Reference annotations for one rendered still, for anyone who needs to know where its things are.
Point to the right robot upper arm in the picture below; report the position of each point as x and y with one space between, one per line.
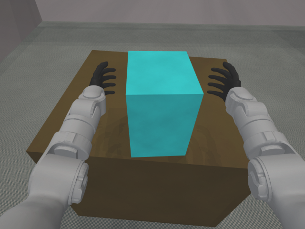
279 180

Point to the robot right hand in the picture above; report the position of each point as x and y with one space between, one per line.
231 80

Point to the robot left forearm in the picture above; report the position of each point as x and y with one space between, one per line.
79 126

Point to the robot right forearm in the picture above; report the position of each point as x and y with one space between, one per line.
260 136

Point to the left robot upper arm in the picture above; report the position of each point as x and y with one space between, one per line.
58 182

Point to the carton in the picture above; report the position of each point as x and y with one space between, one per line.
163 97

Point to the pedestal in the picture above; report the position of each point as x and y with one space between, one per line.
201 188

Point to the robot left hand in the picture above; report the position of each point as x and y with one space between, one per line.
98 77

